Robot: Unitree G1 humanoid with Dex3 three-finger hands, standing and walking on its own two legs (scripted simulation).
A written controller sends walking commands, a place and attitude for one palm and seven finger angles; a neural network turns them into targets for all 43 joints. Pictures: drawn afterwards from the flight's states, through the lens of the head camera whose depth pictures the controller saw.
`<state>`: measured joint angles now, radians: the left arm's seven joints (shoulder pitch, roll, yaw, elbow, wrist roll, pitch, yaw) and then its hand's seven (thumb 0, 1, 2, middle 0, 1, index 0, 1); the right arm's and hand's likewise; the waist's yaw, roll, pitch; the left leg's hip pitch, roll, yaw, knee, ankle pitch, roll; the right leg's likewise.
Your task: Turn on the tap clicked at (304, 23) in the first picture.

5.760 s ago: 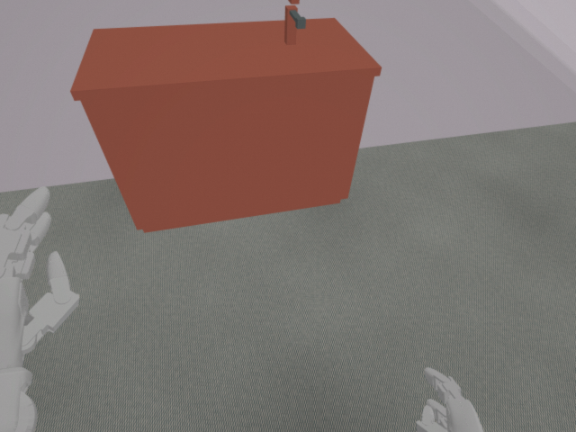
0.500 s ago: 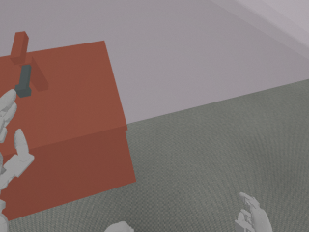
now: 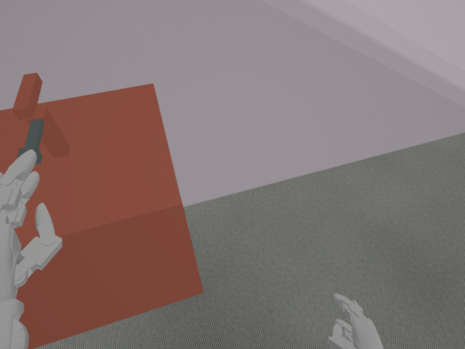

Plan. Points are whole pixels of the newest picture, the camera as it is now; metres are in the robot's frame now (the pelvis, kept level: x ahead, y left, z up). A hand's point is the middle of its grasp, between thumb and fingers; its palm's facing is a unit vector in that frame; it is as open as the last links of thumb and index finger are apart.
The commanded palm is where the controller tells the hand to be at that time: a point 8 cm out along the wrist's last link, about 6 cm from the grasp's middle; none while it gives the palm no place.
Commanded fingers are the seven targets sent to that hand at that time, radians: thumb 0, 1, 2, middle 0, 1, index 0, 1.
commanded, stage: come to a stop and stand still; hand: left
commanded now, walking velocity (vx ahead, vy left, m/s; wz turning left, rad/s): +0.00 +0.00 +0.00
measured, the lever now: (30, 155) +0.42 +0.44 +0.08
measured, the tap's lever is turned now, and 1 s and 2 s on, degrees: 0 0 0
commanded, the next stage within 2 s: look again from close up in 1.22 s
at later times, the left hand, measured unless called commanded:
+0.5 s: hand (66, 232) +0.22 +0.23 +0.16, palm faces +0.32 -0.88 -0.36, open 7.4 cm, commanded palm +0.16 +0.27 +0.18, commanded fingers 0.00 0.90 0.90 -0.20 -0.30 -0.20 -0.30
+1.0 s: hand (36, 216) +0.25 +0.28 +0.16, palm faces +0.34 -0.87 -0.37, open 7.4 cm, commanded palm +0.18 +0.32 +0.18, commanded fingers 0.00 0.90 0.90 -0.20 -0.30 -0.20 -0.30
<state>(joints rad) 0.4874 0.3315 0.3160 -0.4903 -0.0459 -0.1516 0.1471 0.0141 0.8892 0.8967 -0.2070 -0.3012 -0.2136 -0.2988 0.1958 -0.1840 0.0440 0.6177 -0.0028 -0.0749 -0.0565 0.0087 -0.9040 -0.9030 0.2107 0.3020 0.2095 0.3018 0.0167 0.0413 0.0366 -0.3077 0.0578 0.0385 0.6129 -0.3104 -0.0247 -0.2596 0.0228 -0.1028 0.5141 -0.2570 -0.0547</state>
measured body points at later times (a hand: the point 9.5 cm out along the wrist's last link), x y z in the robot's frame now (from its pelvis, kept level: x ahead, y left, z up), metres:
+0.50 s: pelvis -0.02 +0.00 +0.00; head +0.01 +0.01 +0.45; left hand +0.20 +0.28 +0.18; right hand +0.12 -0.23 -0.08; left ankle +0.00 +0.11 -0.73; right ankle +0.01 -0.09 -0.73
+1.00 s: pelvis +0.01 +0.05 +0.01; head +0.05 +0.07 +0.45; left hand +0.22 +0.33 +0.18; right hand +0.21 -0.18 -0.05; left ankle +0.00 +0.11 -0.73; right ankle +0.01 -0.08 -0.73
